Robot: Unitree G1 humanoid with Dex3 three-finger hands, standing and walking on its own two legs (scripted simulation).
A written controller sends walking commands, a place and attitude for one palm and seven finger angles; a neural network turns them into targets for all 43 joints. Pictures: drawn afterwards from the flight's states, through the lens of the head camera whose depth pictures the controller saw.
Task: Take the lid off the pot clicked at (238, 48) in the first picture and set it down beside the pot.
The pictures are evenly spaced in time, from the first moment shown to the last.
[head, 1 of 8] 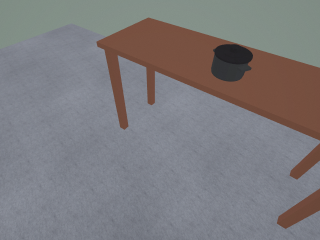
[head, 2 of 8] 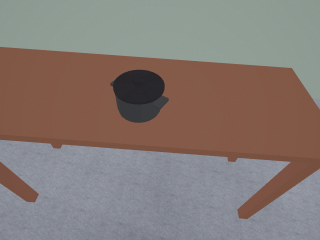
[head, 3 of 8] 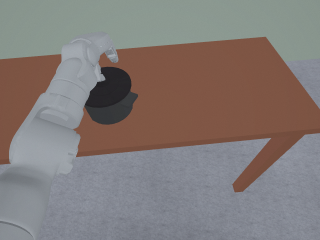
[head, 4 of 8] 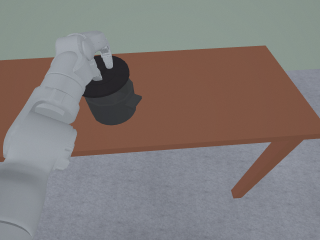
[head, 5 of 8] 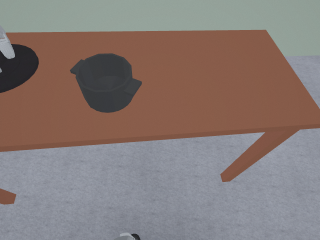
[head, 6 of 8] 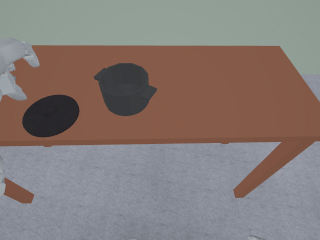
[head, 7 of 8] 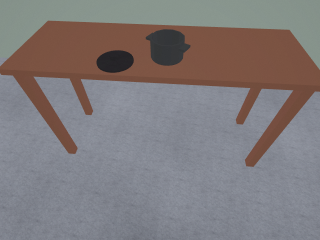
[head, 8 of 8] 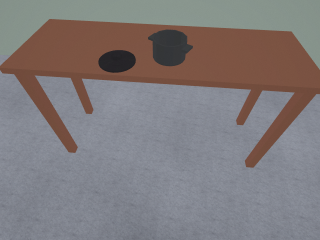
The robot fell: no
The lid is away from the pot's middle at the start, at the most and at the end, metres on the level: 0.00 0.24 0.24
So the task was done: yes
